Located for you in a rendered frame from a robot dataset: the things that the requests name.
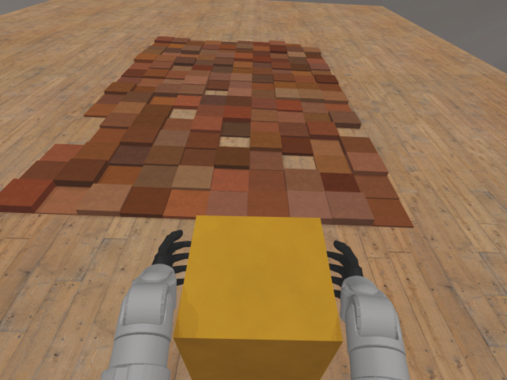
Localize left robot forearm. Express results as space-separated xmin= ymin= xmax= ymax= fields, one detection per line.
xmin=101 ymin=264 xmax=177 ymax=380

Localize right robot hand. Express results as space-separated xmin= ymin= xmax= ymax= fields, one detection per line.
xmin=326 ymin=241 xmax=364 ymax=298

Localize carton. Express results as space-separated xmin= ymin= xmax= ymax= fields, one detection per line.
xmin=173 ymin=215 xmax=343 ymax=380

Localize right robot forearm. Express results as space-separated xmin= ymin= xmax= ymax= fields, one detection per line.
xmin=340 ymin=275 xmax=410 ymax=380

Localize left robot hand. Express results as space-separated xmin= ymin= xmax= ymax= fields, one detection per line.
xmin=152 ymin=230 xmax=191 ymax=286

